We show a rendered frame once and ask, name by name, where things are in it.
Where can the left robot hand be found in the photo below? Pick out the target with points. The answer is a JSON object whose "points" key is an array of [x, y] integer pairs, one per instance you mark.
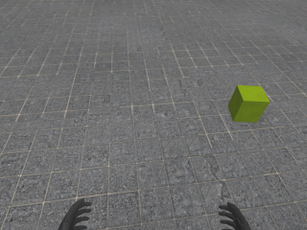
{"points": [[70, 219]]}

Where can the right robot hand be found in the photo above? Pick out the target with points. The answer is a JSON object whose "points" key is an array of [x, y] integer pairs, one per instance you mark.
{"points": [[239, 221]]}

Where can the carton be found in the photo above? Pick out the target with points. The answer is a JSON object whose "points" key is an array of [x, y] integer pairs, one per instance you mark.
{"points": [[248, 103]]}

